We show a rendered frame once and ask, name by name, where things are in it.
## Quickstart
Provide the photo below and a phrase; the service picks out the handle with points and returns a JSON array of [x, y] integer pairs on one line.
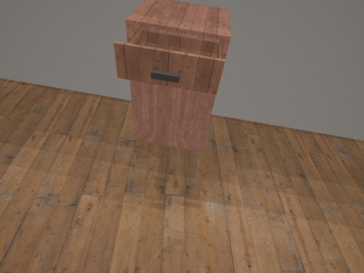
[[165, 76]]

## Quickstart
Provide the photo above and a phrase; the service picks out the cabinet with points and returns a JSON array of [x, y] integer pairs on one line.
[[172, 116]]

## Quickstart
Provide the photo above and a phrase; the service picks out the drawer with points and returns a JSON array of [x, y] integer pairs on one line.
[[198, 60]]

